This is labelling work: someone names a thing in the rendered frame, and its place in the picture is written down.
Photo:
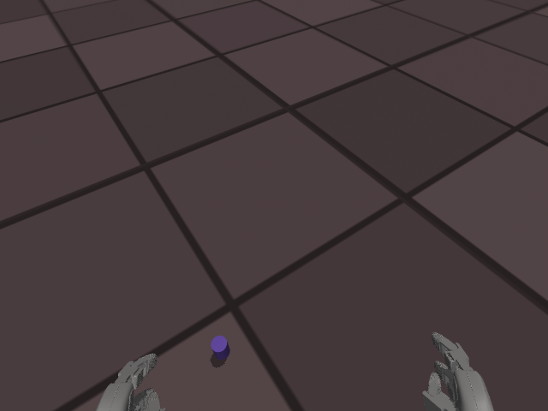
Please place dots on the right robot hand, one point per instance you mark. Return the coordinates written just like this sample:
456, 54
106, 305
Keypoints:
465, 386

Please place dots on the tin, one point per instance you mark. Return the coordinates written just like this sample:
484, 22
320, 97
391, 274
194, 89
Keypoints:
220, 347

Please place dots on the left robot hand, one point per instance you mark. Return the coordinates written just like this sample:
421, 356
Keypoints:
120, 395

